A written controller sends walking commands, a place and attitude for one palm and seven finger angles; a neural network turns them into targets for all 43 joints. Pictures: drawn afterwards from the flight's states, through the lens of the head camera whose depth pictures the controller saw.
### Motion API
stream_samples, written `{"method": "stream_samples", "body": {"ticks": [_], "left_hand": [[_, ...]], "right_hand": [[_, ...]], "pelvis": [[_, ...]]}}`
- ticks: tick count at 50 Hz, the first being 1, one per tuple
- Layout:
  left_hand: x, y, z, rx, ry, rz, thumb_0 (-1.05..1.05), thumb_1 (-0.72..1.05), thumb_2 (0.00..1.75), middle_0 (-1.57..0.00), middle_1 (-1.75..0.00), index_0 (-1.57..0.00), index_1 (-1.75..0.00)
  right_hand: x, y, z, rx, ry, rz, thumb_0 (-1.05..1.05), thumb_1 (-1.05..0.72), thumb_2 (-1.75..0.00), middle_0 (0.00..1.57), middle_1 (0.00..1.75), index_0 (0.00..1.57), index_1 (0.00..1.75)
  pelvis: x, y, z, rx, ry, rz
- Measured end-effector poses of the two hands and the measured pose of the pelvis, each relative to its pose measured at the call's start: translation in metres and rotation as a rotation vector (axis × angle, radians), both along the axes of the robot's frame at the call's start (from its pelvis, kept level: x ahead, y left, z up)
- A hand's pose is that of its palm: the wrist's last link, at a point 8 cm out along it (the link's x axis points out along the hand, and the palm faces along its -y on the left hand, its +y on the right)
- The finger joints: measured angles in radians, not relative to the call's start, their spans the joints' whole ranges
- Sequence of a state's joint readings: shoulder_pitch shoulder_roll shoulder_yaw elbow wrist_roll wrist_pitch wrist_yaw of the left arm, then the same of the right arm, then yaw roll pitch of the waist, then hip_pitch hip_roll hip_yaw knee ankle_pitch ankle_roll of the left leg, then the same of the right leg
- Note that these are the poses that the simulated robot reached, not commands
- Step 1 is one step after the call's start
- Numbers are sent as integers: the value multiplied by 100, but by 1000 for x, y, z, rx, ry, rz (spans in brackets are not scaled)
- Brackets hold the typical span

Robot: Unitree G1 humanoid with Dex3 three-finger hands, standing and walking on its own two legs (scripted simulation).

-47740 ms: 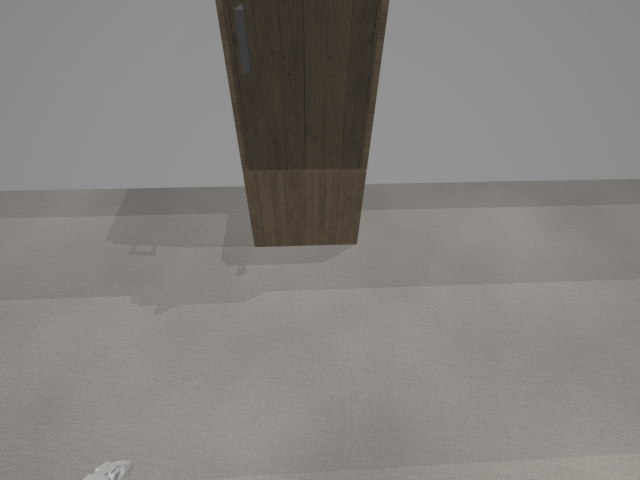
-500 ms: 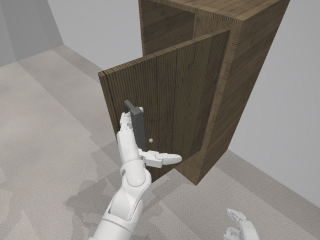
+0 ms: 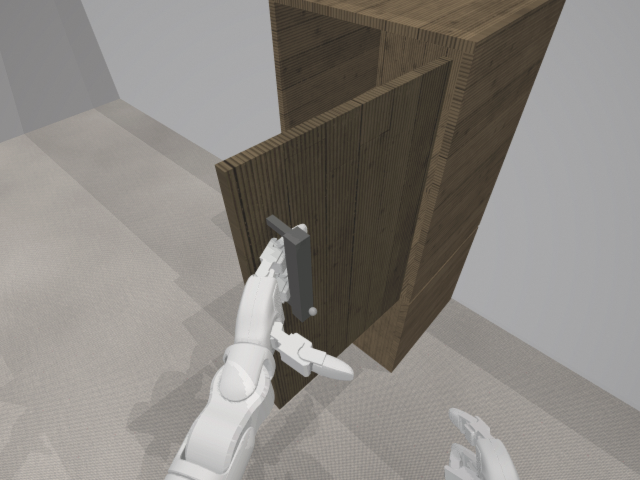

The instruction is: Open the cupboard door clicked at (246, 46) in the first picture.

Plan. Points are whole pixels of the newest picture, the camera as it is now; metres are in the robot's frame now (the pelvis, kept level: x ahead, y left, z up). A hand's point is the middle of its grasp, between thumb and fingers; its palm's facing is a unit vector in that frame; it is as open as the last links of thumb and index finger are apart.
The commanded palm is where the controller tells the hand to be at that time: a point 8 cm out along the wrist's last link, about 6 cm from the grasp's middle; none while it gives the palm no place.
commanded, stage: slide the hand sideways off the handle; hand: left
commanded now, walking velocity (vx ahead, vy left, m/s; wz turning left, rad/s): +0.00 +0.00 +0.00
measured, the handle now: (289, 270) +0.35 +0.07 +0.10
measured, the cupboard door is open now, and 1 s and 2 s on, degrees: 86 85 85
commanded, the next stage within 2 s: draw the hand back to the body in 0.80 s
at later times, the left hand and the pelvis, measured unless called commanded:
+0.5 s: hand (282, 338) +0.25 +0.07 +0.10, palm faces +0.02 -1.00 -0.03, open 16.1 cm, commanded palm +0.21 +0.13 +0.10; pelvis +0.03 -0.03 +0.00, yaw +0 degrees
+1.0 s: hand (236, 370) +0.21 +0.11 +0.10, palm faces +0.03 -1.00 -0.05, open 16.3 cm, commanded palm +0.18 +0.17 +0.11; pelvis +0.02 -0.03 -0.01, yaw +2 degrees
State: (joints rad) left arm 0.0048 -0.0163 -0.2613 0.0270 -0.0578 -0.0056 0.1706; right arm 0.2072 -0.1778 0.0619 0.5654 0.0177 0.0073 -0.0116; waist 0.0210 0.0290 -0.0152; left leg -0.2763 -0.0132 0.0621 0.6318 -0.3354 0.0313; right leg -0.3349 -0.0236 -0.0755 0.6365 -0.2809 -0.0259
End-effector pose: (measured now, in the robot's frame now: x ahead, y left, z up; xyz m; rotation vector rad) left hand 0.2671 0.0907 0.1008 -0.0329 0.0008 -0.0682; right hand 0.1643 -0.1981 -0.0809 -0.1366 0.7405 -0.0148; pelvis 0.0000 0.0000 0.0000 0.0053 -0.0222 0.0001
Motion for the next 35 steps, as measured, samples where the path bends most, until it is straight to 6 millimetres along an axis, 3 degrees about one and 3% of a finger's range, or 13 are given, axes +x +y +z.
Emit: {"method": "stream_samples", "body": {"ticks": [9,25,35], "left_hand": [[-12,4,0,42,-4,21,-1,-50,30,-19,-33,-19,-32],[-38,29,-2,66,30,90,-1,-50,30,-20,-33,-20,-33],[-64,52,-3,85,34,128,-1,-50,30,-19,-32,-19,-32]], "right_hand": [[12,-13,7,-12,-9,1,1,-91,-89,20,30,20,30],[48,-37,13,-19,-72,6,1,-91,-89,20,30,20,30],[51,-49,8,-23,-105,-3,1,-91,-89,20,30,20,30]], "pelvis": [[7,-10,2,0,-3,-10],[31,-31,2,3,23,-1],[37,-39,-2,3,44,10]]}}
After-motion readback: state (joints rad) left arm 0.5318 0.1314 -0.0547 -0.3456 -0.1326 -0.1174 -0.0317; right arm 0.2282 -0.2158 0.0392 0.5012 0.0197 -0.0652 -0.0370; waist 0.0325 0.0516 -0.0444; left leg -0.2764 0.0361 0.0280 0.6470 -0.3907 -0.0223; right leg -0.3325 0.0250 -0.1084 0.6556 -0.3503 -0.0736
